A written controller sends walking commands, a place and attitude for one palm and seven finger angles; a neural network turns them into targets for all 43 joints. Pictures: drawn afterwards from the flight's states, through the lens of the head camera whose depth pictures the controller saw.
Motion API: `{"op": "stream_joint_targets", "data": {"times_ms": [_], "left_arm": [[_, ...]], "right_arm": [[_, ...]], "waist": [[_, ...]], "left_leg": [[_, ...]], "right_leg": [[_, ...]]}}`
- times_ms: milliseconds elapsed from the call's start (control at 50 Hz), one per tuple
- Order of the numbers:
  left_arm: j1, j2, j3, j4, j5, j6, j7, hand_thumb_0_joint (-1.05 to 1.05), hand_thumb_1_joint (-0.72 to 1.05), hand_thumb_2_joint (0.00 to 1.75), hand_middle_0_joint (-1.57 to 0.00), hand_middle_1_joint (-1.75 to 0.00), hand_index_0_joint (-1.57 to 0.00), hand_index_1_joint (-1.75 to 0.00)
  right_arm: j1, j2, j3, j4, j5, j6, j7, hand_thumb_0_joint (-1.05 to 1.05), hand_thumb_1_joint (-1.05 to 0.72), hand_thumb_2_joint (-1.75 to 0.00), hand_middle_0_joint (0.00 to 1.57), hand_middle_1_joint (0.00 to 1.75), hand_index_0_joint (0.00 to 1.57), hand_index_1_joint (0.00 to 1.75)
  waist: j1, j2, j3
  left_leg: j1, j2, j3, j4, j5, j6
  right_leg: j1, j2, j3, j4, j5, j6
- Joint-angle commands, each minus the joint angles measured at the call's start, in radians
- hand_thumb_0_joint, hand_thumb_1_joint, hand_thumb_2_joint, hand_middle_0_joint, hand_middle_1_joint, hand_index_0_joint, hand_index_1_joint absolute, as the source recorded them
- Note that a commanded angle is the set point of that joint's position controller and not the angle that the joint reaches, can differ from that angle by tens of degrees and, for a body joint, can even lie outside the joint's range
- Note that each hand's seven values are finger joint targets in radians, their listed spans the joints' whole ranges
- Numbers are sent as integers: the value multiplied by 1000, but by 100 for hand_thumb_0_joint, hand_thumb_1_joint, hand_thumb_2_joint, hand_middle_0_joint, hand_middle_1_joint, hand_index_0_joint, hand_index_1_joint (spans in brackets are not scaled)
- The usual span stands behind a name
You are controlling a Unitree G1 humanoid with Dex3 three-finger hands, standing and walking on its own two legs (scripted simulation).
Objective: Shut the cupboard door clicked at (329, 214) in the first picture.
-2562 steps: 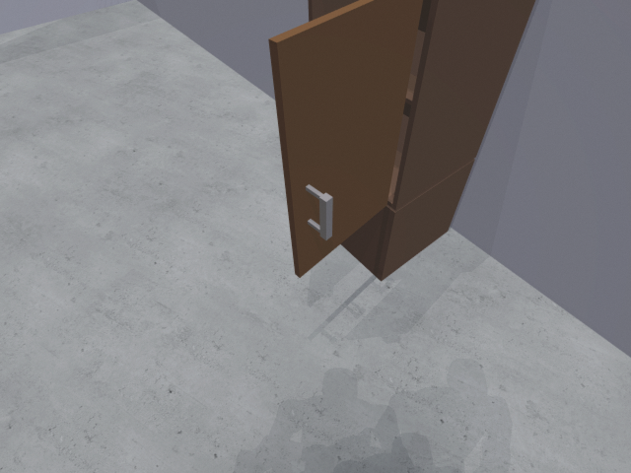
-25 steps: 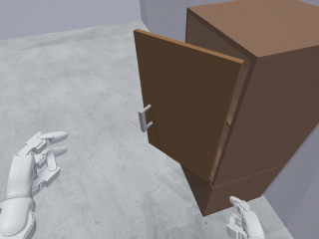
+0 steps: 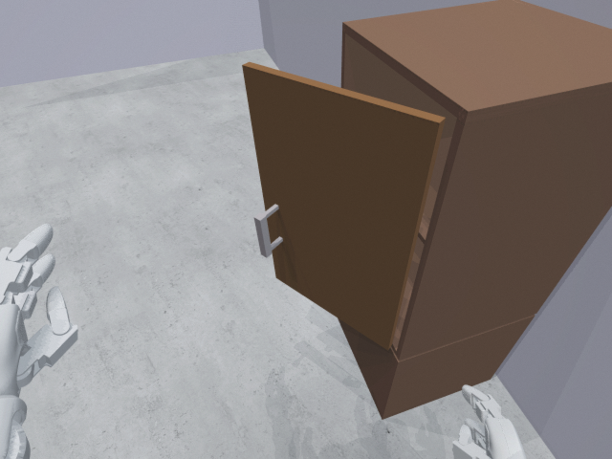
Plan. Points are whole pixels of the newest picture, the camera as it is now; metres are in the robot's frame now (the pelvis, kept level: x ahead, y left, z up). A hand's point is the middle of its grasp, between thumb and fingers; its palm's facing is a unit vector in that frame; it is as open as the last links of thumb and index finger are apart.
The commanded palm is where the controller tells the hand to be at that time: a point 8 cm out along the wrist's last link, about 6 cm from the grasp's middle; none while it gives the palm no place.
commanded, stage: step back with the hand held close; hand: left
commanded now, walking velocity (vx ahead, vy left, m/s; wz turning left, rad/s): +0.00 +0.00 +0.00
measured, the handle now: (269, 230) +0.62 +0.17 -0.11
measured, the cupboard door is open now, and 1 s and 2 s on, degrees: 33 33 33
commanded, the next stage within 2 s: stop stepping back and stand still in 1.44 s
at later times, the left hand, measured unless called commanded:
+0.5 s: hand (56, 327) +0.19 +0.28 +0.15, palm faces +0.34 -0.79 -0.51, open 7.4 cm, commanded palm +0.13 +0.32 +0.17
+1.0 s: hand out of the picture +0.09 +0.31 +0.16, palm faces +0.48 -0.75 -0.45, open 7.4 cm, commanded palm +0.03 +0.34 +0.17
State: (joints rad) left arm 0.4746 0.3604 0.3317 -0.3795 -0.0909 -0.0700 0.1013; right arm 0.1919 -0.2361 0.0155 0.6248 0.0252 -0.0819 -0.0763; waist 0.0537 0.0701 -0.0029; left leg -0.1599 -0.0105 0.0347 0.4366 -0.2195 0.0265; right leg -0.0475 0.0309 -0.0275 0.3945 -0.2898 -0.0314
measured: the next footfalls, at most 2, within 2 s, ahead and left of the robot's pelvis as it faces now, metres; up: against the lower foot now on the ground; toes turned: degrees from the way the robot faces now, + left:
right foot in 1.34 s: -0.21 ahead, -0.09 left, +0.00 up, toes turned +2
left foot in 1.72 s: -0.10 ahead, +0.14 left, +0.00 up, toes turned -4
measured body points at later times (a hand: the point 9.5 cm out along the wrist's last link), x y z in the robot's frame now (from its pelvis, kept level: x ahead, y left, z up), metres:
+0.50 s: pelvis -0.01 +0.02 +0.00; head +0.00 +0.01 +0.45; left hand +0.17 +0.32 +0.18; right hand +0.16 -0.23 -0.09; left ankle +0.01 +0.10 -0.74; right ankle -0.04 -0.10 -0.74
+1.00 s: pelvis -0.10 +0.03 -0.02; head -0.09 +0.04 +0.43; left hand +0.06 +0.34 +0.18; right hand +0.07 -0.20 -0.10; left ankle +0.01 +0.11 -0.74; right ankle -0.05 -0.10 -0.74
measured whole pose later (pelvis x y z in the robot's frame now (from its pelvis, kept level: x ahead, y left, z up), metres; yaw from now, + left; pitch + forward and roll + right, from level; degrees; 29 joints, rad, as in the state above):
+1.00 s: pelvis -0.10 +0.03 -0.02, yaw +2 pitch +0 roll -2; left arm 0.53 0.40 0.44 -0.50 -0.04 -0.23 0.14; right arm 0.22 -0.22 0.00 0.59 0.00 -0.04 -0.08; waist 0.01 0.02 0.01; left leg -0.50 -0.01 0.05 0.66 -0.28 0.06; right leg -0.36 0.03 0.00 0.61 -0.25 0.01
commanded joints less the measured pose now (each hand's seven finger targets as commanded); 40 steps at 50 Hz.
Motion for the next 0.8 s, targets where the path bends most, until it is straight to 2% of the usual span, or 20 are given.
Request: {"op": "stream_joint_targets", "data": {"times_ms": [0,80,100,120,160,200,240,300,340,400,480,520,540,620,640,660,700,740,760,780], "left_arm": [[-70,192,141,-181,-1,-62,17,0,90,90,-20,-30,-20,-30],[-80,188,132,-198,-2,-63,12,0,90,90,-20,-30,-20,-30],[-153,298,241,-233,8,-103,22,0,90,90,-20,-30,-20,-30],[-84,241,193,-159,8,-112,16,0,90,90,-20,-30,-20,-30],[-59,225,172,-154,11,-130,12,0,90,90,-20,-30,-20,-30],[-36,219,165,-173,12,-140,15,0,90,90,-20,-30,-20,-30],[-16,246,190,-202,9,-142,20,0,90,90,-20,-30,-20,-30],[11,261,204,-228,5,-132,26,0,90,90,-20,-30,-20,-30],[39,279,225,-220,2,-123,29,0,90,90,-20,-30,-20,-30],[66,276,227,-240,-1,-119,36,0,90,90,-20,-30,-20,-30],[92,270,225,-252,-2,-123,41,0,90,90,-20,-30,-20,-30],[90,268,222,-264,-1,-130,44,0,90,90,-20,-30,-20,-30],[87,290,244,-276,4,-136,45,0,90,90,-20,-30,-20,-30],[65,260,232,-270,15,-158,50,0,90,90,-20,-30,-20,-30],[50,287,260,-281,23,-166,51,0,90,90,-20,-30,-20,-30],[52,254,236,-270,23,-171,50,0,90,90,-20,-30,-20,-30],[21,248,236,-284,34,-186,51,0,90,90,-20,-30,-20,-30],[5,267,260,-291,46,-196,51,0,90,90,-20,-30,-20,-30],[-10,236,228,-304,46,-199,49,0,90,90,-20,-30,-20,-30],[-13,244,239,-308,49,-204,51,0,90,90,-20,-30,-20,-30]], "right_arm": [[-144,-90,-30,-168,4,-53,2,0,-90,-90,20,30,20,30],[-145,-94,-34,-173,3,-49,3,0,-90,-90,20,30,20,30],[-140,-121,-42,-192,4,-26,1,0,-90,-90,20,30,20,30],[-141,-110,-41,-168,-4,-10,-3,0,-90,-90,20,30,20,30],[-143,-104,-47,-170,-3,10,-3,0,-90,-90,20,30,20,30],[-132,-109,-55,-175,0,24,-8,0,-90,-90,20,30,20,30],[-137,-115,-57,-184,-2,33,-17,0,-90,-90,20,30,20,30],[-130,-117,-59,-208,0,60,-25,0,-90,-90,20,30,20,30],[-135,-121,-62,-215,0,75,-28,0,-90,-90,20,30,20,30],[-125,-119,-62,-233,5,90,-28,0,-90,-90,20,30,20,30],[-122,-125,-61,-241,4,92,-27,0,-90,-90,20,30,20,30],[-116,-130,-62,-242,3,86,-27,0,-90,-90,20,30,20,30],[-123,-138,-64,-240,-1,79,-28,0,-90,-90,20,30,20,30],[-108,-143,-60,-242,-1,60,-31,0,-90,-90,20,30,20,30],[-116,-150,-64,-241,-5,52,-33,0,-90,-90,20,30,20,30],[-105,-142,-58,-241,-3,47,-33,0,-90,-90,20,30,20,30],[-100,-153,-62,-240,-6,32,-32,0,-90,-90,20,30,20,30],[-99,-159,-67,-231,-11,16,-30,0,-90,-90,20,30,20,30],[-93,-150,-63,-231,-11,11,-29,0,-90,-90,20,30,20,30],[-92,-153,-67,-229,-12,4,-29,0,-90,-90,20,30,20,30]], "waist": [[8,-9,-32],[6,-28,-47],[-26,-40,-17],[-35,-71,-25],[-36,-109,-51],[-40,-57,-116],[-38,-17,-169],[-40,-39,-206],[-39,-47,-214],[-42,-48,-216],[-42,-25,-191],[-44,-12,-178],[-40,9,-175],[-47,34,-124],[-43,41,-120],[-49,36,-105],[-49,77,-86],[-44,87,-87],[-48,88,-83],[-47,91,-88]], "left_leg": [[87,28,-16,-47,167,9],[99,29,-14,-47,170,12],[34,46,-37,25,106,31],[27,40,-42,56,100,30],[8,38,-36,83,116,25],[24,52,-34,66,186,23],[53,68,-40,48,313,24],[53,87,-51,49,455,24],[35,92,-51,53,471,22],[-1,104,-60,39,454,20],[-83,121,-88,-2,349,24],[-135,128,-100,-26,242,31],[-164,131,-109,-43,177,36],[-356,154,-156,-121,-129,59],[-401,155,-168,-139,-208,67],[-443,158,-176,-148,-270,69],[-525,182,-213,-195,-409,81],[-578,200,-239,-222,-473,91],[-585,204,-240,-222,-475,91],[-590,209,-244,-219,-489,94]], "right_leg": [[-116,-39,23,-82,201,24],[-114,-39,25,-85,205,28],[-201,-105,122,-134,227,35],[-215,-134,132,-138,254,30],[-216,-157,130,-113,335,38],[-182,-152,109,-55,401,35],[-155,-129,78,-6,471,46],[-126,-103,61,43,536,48],[-119,-104,66,56,563,47],[-110,-95,64,75,512,42],[-106,-79,65,88,391,42],[-102,-68,67,87,316,45],[-89,-61,68,89,291,46],[-17,-35,63,143,178,49],[13,-27,65,152,170,51],[19,-30,63,168,144,50],[48,-8,53,215,91,53],[82,12,42,256,76,55],[77,11,40,273,74,54],[82,16,46,283,74,54]]}}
